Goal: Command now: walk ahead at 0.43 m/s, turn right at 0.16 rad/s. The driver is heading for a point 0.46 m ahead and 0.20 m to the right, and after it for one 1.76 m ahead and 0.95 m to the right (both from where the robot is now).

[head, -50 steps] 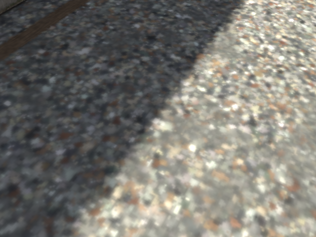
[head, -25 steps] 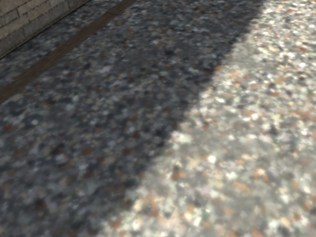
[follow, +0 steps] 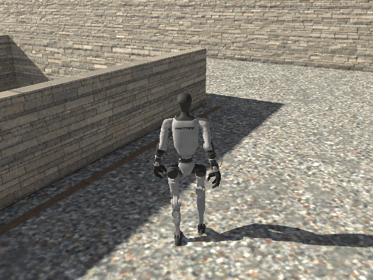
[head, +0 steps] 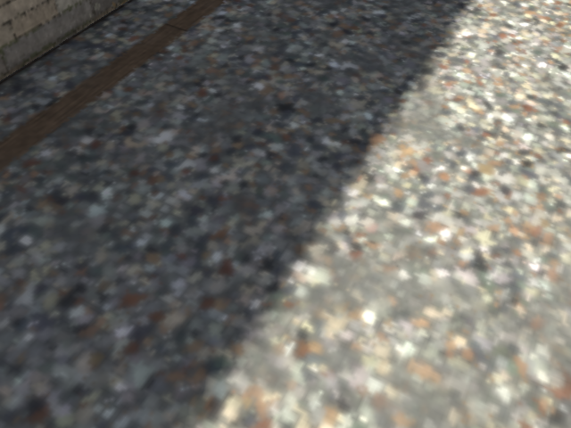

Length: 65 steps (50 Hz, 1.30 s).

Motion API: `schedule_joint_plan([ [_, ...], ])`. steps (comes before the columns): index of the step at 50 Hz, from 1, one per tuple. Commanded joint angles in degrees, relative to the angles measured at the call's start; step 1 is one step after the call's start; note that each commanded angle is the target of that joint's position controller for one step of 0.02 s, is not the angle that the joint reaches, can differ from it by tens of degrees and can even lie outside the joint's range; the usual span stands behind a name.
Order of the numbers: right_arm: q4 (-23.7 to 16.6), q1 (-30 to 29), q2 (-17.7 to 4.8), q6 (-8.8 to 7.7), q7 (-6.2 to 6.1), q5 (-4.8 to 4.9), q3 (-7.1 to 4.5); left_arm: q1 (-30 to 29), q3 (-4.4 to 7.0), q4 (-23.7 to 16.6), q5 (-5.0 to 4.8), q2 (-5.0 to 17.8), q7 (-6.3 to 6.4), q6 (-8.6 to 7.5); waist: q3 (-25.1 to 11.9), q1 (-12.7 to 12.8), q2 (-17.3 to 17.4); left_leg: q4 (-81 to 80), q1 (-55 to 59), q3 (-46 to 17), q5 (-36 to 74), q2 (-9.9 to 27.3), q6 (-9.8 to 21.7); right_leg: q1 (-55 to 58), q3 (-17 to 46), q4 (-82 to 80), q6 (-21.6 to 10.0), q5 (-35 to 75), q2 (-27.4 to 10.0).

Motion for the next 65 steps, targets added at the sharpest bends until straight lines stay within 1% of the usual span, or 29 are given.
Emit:
schedule_joint_plan([
  [1,-0.43,3.86,-6.44,-1.29,-0.61,0.18,-0.85,-4.88,0.15,-3.5,-0.18,1.99,-0.3,0.01,4.93,-0.21,5.4,-7.98,6.35,-9.65,11.94,15.19,5.54,-15.11,1.0,1.09,1.62,3.95,-1.09],
  [6,-0.18,3.01,-5.48,-1.43,-0.84,-0.08,-0.21,-13.71,-0.99,-7.31,-0.34,0.3,-0.45,0.16,7.82,-1.0,6.46,-8.59,2.04,-0.52,21.26,13.81,4.62,-11.59,-2.96,-11.97,1.6,10.57,0.2],
  [9,0.6,3.57,-6.35,-1.65,-1.19,-0.03,-0.27,-15.88,-1.3,-8.92,-0.3,0.31,-0.51,0.07,8.43,-0.88,6.64,-6.88,3.65,2.51,30.43,15.42,4.05,-6.54,-6.18,-19.29,-1.18,10.82,1.1],
  [12,0.21,1.42,-8.88,-1.36,-1.77,-0.07,-0.93,-7.31,-0.14,-6.93,-0.16,2.6,0.11,-0.42,2.55,3.78,7.73,8.37,7.99,6.18,58.04,16.23,2.63,3.85,-9.0,-21.09,-5.05,5.89,5.87],
  [14,-0.95,-0.06,-10.31,-0.5,-1.72,-0.17,-1.49,8.5,1.75,-1.91,0.3,5.72,0.57,-0.92,-6.0,10.25,7.18,31.47,1.87,7.88,53.08,15.28,1.38,22.09,-6.81,-25.91,-8.26,4.58,7.6],
  [15,-2.88,0.28,-8.38,-0.64,-1.28,-0.14,-1.11,15.3,3.38,-0.99,0.9,10.52,1.34,-0.8,-11.35,12.06,0.75,50.41,-10.33,8.5,29.23,12.28,0.33,34.13,9.88,-27.73,-11.97,-4.38,-4.61],
  [16,-5.99,1.78,-4.35,-1.12,0.01,1.1,-0.81,12.13,4.28,-2.15,0.16,14.1,1.29,-0.06,-15.95,7.14,-12.53,70.62,-32.62,2.62,-16.04,-1.38,-2.26,45.96,45.39,-38.58,-21.81,-6.25,-18.32],
  [17,-7.54,-4.37,-8.54,-1.73,0.27,0.19,-1.53,8.83,4.22,-2.2,-1.47,12.88,1.2,0.35,-11.38,7.23,-3.39,71.95,-39.34,-5.92,-11.24,2.86,-0.97,42.84,42.75,-42.01,-20.25,-7.75,-16.4],
  [19,-9.12,-8.75,-8.01,-2.76,0.41,0.39,-1.48,4.03,2.89,-2.41,-1.32,7.2,1.62,-0.05,-0.69,3.6,4.9,62.88,-36.82,-5.16,-3.04,7.64,-1.04,27.24,28.9,-43.78,-16.17,4.68,-13.16],
  [20,-9.59,-9.33,-7.34,-2.02,0.29,-0.41,-1.46,2.9,2.47,-2.44,-1.38,5.99,1.91,-0.49,0.74,1.81,5.66,59.23,-33.32,-5.53,-3.1,8.87,-1.89,21.85,24.5,-43.96,-14.63,10.58,-10.27],
  [24,-11.4,-9.88,-5.31,1.62,0.78,-1.86,-1.07,5.34,2.32,-1.88,-1.99,6.79,2.22,-2.15,0.58,-0.19,2.72,49.88,-30.06,-3.68,-2.7,9.7,-5.33,15.55,16.94,-45.01,-13.38,18.88,-5.37],
  [26,-13.55,-14.65,-5.76,2.15,0.66,-1.59,-1.14,7.52,2.45,-1.9,-1.99,7.87,2.35,-2.08,2.68,0.86,2.02,44.63,-32.64,-2.23,1.37,9.22,-6.97,15.22,15.38,-44.07,-11.71,30.08,-4.34],
  [29,-16.03,-19.79,-5.74,2.42,0.62,-1.01,-0.87,11.17,2.34,-1.83,-1.99,7.7,2.54,-1.09,0.84,2.93,-0.08,37.73,-33.1,-0.87,6.59,6.91,-7.57,18.44,12.64,-38.66,-6.67,47.55,-1.92],
  [35,-19.84,-27.93,-6.96,2.43,0.27,0.1,0.02,15.83,2.43,-2.69,-1.2,7.83,4.02,1.21,-0.98,6.78,-3.03,26.62,-34.18,-1.94,8.41,2.48,-6.13,28.4,17.5,-31.84,-3.74,50.16,-1.77],
  [37,-19.67,-26.08,-8.3,1.87,-0.11,0.3,-0.02,14.27,2.7,-3.76,-0.66,8.23,4.48,1.59,-1.08,5.56,-3.5,21.37,-29.99,-3.44,6.46,1.37,-5.03,29.09,19.8,-28.24,-3.1,50.54,-1.88],
  [39,-17.72,-18.18,-10.47,1.0,-0.82,0.29,-0.59,9.58,3.04,-5.64,-0.87,9.44,4.27,1.05,-3.07,1.36,-4.32,12.37,-17.5,-4.05,8.03,0.13,-2.86,25.71,21.27,-21.89,-0.89,50.62,0.2],
  [40,-16.47,-11.25,-11.8,-0.02,-1.43,-0.16,-1.04,6.92,2.89,-6.89,-1.81,9.29,3.67,0.28,-5.94,-2.64,-2.31,6.84,-5.45,-6.7,19.26,4.39,-1.02,20.32,20.7,-13.47,0.52,44.39,2.37],
  [41,-16.86,-6.18,-16.0,-0.16,-2.33,-0.56,-1.71,9.16,1.85,-9.46,-3.06,5.25,3.49,-0.31,-14.62,-2.43,7.81,11.86,9.78,-18.9,45.2,21.19,2.72,11.39,14.07,2.3,2.03,9.55,6.82],
  [42,-17.96,-8.64,-17.0,1.32,-1.89,0.54,-2.2,18.8,2.3,-9.23,-4.15,5.17,4.18,0.7,-23.01,2.21,17.21,12.68,16.15,-33.94,61.9,33.28,12.88,2.87,7.95,13.89,2.32,-28.07,14.29],
  [43,-19.27,-11.97,-11.85,2.41,-1.57,1.29,-1.62,19.04,2.82,-6.04,-1.35,9.19,4.62,2.22,-18.95,3.53,7.01,11.41,8.3,-32.16,48.5,30.59,12.87,1.31,7.75,18.34,2.35,-22.45,8.65],
  [44,-20.28,-15.27,-7.8,2.76,-1.75,1.33,-0.39,13.95,3.11,-6.44,-0.38,9.38,3.97,2.99,-11.04,3.13,3.51,8.55,0.44,-24.28,38.32,25.63,10.86,0.82,6.96,17.85,3.18,-18.09,7.41],
  [45,-20.72,-18.19,-6.55,3.28,-1.9,0.74,0.16,11.58,3.08,-7.28,-0.26,8.24,3.36,3.72,-6.93,4.11,3.57,5.56,-4.77,-18.98,28.93,21.86,8.61,0.65,6.21,15.98,4.02,-15.49,5.9],
  [47,-20.48,-18.71,-8.08,3.61,-2.3,-0.08,-0.19,10.79,2.81,-7.91,-0.15,6.97,2.08,5.4,-2.99,4.29,9.17,2.41,-11.93,-11.48,22.86,17.48,7.63,2.54,4.26,15.36,5.48,-11.74,5.21],
  [49,-20.08,-17.45,-8.87,3.36,-2.04,-0.42,-0.6,10.39,2.65,-8.77,-0.84,6.55,1.62,5.93,-3.92,4.44,9.16,2.01,-12.63,-8.56,23.05,17.36,8.48,2.95,3.55,14.05,5.86,-10.54,5.38],
  [55,-20.07,-16.05,-10.62,4.07,-1.69,-0.58,-1.72,3.37,1.67,-12.42,-0.58,5.84,0.44,7.01,-3.36,2.81,10.11,-0.77,-11.92,-5.14,5.1,19.32,8.7,2.18,1.38,1.39,5.62,-8.38,1.97],
  [61,-19.88,-14.4,-13.92,5.33,-0.65,-0.7,-3.29,0.71,1.01,-15.24,-1.27,5.83,-0.33,6.22,-3.93,1.49,10.79,2.9,-12.32,-1.59,1.28,21.27,6.34,11.71,-3.08,-15.63,2.57,-10.16,2.42],
  [63,-19.33,-13.28,-14.05,5.99,-0.46,-0.25,-3.67,4.45,1.16,-14.37,-1.21,6.12,-0.07,5.25,-3.77,3.5,7.46,9.61,-16.57,2.25,2.55,20.09,1.69,20.06,-2.4,-28.55,0.53,-3.74,3.58],
  [64,-18.88,-10.66,-11.91,6.4,0.05,-0.31,-3.49,5.46,1.73,-14.31,-0.68,8.78,0.65,4.58,-1.87,3.43,-2.48,20.22,-21.61,7.18,-4.16,16.06,-2.89,21.99,9.2,-39.76,-1.05,-4.48,-2.55],
  [65,-23.07,-11.6,-7.09,6.82,-0.1,0.02,-2.12,3.74,3.6,-16.78,-0.56,17.71,1.14,4.45,1.11,2.39,-18.07,31.28,-36.5,9.51,-23.41,4.79,-7.46,21.26,34.31,-44.66,-7.88,3.75,-19.75],
])
Velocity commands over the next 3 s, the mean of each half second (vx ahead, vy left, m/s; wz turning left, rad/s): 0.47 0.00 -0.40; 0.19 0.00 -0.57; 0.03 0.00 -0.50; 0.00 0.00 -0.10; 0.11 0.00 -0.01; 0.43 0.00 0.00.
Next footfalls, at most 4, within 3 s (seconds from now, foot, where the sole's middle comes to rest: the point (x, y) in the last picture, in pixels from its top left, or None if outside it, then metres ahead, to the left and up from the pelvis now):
0.28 right None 0.32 -0.11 -0.79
0.80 left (307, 388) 0.61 -0.07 -0.79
1.28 right None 0.41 -0.19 -0.79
1.68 left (301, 413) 0.55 -0.05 -0.79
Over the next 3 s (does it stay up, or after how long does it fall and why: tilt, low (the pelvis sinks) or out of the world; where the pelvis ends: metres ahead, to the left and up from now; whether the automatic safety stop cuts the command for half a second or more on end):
stays up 0.62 -0.31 -0.03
